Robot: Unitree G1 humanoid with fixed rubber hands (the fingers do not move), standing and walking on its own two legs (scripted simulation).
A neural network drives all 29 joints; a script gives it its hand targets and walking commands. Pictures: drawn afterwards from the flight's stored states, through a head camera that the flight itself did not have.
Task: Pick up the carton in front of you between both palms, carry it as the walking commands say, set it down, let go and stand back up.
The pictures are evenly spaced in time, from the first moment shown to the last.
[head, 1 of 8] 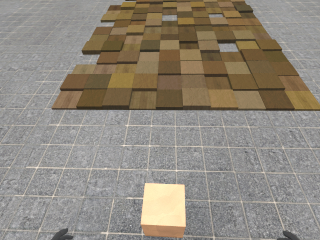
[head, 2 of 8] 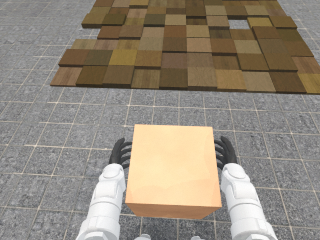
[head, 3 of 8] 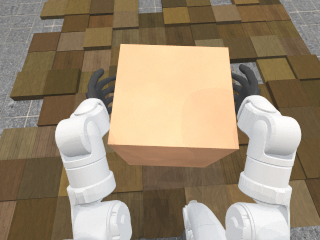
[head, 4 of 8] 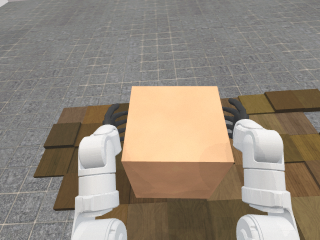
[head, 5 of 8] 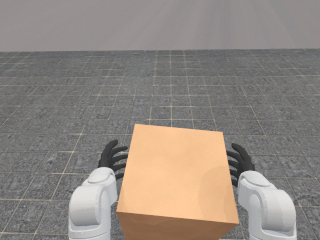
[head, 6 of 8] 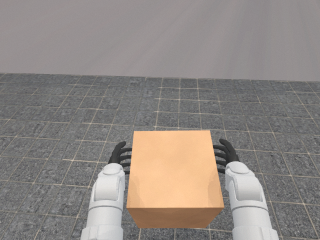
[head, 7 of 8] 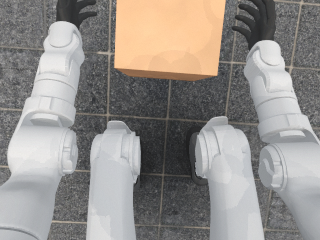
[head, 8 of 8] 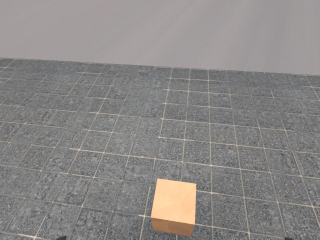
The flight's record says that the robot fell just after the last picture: no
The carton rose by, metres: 0.78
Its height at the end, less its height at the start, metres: +0.00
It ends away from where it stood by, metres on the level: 7.14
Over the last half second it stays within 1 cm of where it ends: yes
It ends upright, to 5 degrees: yes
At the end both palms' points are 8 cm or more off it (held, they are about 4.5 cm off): yes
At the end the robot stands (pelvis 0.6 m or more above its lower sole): yes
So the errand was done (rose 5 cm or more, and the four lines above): yes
